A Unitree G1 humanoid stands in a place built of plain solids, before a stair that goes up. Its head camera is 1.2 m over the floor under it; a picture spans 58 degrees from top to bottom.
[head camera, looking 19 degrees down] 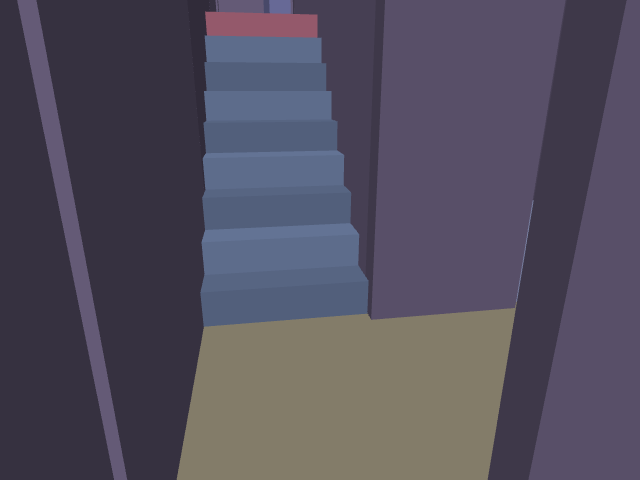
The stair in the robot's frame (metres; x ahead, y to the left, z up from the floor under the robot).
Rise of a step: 0.20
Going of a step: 0.23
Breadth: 0.91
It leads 9 degrees to the left of straight ahead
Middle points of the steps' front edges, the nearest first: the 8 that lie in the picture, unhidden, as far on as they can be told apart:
2.13 0.18 0.20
2.35 0.22 0.40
2.58 0.25 0.60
2.81 0.29 0.80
3.03 0.33 1.00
3.26 0.36 1.20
3.49 0.40 1.40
3.72 0.44 1.60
